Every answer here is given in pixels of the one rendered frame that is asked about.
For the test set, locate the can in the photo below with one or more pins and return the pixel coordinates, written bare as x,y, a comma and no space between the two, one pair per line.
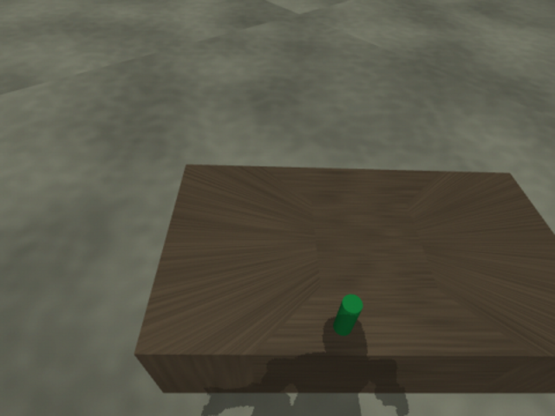
347,314

